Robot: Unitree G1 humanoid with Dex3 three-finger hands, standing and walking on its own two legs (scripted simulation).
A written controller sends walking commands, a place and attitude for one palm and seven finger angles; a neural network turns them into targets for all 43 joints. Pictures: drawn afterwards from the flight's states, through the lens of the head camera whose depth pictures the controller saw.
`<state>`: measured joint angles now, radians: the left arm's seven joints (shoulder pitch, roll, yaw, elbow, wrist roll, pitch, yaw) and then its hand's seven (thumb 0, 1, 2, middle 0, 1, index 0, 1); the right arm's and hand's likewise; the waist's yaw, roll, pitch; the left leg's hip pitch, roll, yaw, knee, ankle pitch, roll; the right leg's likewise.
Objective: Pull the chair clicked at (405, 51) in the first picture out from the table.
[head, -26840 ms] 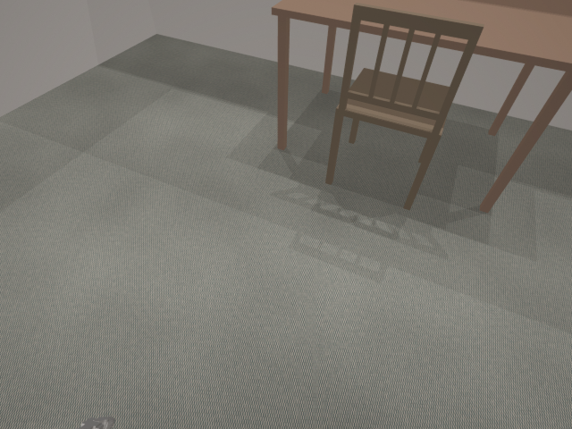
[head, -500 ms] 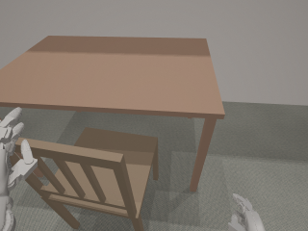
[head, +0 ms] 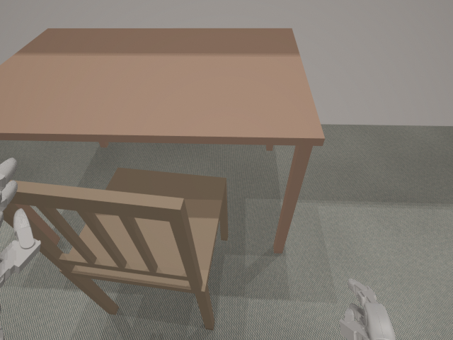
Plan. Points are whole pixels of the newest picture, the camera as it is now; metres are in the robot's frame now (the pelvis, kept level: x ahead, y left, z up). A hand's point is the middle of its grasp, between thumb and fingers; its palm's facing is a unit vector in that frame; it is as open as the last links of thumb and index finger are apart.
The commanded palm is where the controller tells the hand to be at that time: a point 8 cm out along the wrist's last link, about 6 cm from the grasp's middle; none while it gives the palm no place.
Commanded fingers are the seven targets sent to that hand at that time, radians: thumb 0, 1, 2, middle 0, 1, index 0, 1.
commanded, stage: step back with the hand held close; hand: left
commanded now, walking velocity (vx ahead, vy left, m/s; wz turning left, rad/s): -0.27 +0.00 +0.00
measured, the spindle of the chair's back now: (105, 239) +0.34 +0.32 -0.10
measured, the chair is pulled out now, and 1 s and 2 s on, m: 0.17 0.17 0.17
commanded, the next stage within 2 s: stop stepping back and stand still in 0.84 s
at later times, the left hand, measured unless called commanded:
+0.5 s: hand out of the picture +0.14 +0.27 +0.16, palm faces +0.47 -0.77 -0.43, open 7.4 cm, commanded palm +0.07 +0.31 +0.18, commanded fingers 0.00 0.90 0.90 -0.20 -0.30 -0.20 -0.30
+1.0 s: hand out of the picture +0.06 +0.24 +0.16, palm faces +0.34 -0.82 -0.47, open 7.4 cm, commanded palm +0.00 +0.28 +0.18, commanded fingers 0.00 0.90 0.90 -0.20 -0.30 -0.20 -0.30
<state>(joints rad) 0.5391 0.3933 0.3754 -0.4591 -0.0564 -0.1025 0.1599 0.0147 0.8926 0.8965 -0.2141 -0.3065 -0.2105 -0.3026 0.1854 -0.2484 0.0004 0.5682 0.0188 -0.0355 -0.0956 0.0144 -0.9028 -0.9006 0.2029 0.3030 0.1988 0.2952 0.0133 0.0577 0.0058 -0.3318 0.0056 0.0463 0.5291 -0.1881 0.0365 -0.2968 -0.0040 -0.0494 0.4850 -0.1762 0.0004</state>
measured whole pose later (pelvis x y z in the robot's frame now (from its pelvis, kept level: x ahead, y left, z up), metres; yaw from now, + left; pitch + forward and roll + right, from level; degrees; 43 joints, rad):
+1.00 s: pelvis -0.16 -0.01 -0.01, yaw -3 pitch +0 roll -1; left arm 0.55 0.48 0.40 -0.53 -0.09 -0.09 0.15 0.02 0.89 0.90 -0.21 -0.31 -0.21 -0.30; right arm 0.12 -0.21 -0.01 0.56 -0.01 -0.08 -0.06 0.01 -0.90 -0.90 0.20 0.30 0.20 0.30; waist 0.00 -0.02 0.01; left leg -0.41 0.03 0.10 0.44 -0.03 0.04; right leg -0.31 0.05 0.02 0.64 -0.43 -0.01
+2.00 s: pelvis -0.27 -0.01 +0.00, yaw +3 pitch -3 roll +2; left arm 0.52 0.37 0.38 -0.47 -0.05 -0.16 0.17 0.01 0.89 0.90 -0.21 -0.31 -0.21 -0.30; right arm 0.24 -0.21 0.01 0.66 0.00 -0.12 -0.05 0.01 -0.90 -0.90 0.20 0.30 0.20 0.30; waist 0.02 -0.04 0.02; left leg -0.31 0.00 0.07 0.66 -0.34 0.00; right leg -0.24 0.00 -0.06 0.51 -0.22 -0.06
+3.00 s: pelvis -0.25 +0.04 +0.00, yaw +2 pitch +0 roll +0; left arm 0.22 0.26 0.02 0.72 0.02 0.05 0.02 0.01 0.91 0.90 -0.20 -0.30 -0.19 -0.30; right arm 0.13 -0.28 0.00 0.84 -0.03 0.00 0.02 0.01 -0.90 -0.90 0.20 0.30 0.20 0.30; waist -0.02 0.01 0.01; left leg -0.30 -0.03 0.08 0.56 -0.27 0.06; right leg -0.31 -0.04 -0.04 0.59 -0.28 0.01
